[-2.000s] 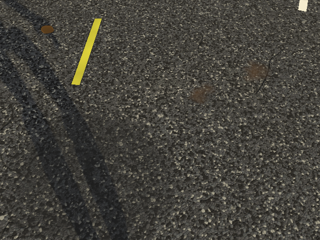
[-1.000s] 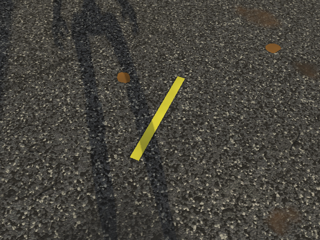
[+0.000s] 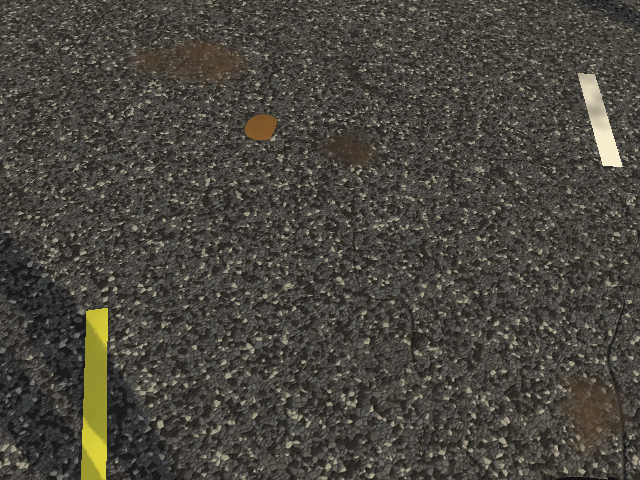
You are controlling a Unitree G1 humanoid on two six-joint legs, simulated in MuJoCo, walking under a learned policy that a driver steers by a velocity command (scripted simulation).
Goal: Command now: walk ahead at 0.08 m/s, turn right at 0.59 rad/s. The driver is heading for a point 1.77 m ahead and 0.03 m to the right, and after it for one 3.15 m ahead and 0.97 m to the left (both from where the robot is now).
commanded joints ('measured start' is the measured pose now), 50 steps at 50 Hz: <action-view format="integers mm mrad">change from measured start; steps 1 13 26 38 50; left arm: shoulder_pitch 60 85 -72 -186 243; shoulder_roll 52 100 77 53 199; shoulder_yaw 19 41 -4 -6 52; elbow -68 -72 -83 -63 63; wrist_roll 5 19 40 3 12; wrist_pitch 0 1 -57 -100 -121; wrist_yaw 5 -41 -13 -32 -42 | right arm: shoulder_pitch -4 22 -14 191 155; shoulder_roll -159 -181 -119 -221 -51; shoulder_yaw -47 -67 -46 -59 -7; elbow -46 30 35 120 64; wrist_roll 0 51 32 23 34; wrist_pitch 0 40 45 -9 -45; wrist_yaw -15 -3 -4 -2 17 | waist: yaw -4 26 3 -76 106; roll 188 86 -109 284 -242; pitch -155 -146 -147 59 -181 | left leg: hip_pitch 189 85 -67 219 -287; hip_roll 249 245 48 351 9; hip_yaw -184 36 -70 -551 11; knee -202 13 353 -335 442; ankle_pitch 147 -96 -240 -625 -341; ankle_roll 202 43 -115 219 -28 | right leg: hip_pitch -28 363 372 -108 743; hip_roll -48 -47 -217 3 -329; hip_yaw -25 -62 160 -46 422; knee -76 -745 -827 -307 -891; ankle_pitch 45 336 597 -39 31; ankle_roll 11 -152 -295 -108 -283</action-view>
